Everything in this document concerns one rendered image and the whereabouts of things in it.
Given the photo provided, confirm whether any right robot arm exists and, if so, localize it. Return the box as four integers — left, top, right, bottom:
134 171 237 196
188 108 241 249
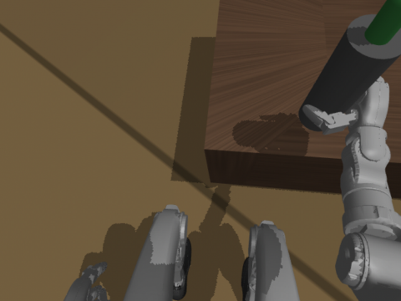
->
335 125 401 301

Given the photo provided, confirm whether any left robot foot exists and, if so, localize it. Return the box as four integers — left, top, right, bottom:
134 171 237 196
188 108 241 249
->
173 238 191 300

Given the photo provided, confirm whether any left robot hand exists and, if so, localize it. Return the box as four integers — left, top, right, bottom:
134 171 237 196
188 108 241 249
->
64 261 110 301

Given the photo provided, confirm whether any bottle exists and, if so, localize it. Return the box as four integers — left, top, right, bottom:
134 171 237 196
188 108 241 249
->
298 0 401 132

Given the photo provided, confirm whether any right robot hand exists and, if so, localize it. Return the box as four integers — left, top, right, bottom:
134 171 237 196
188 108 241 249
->
303 64 389 135

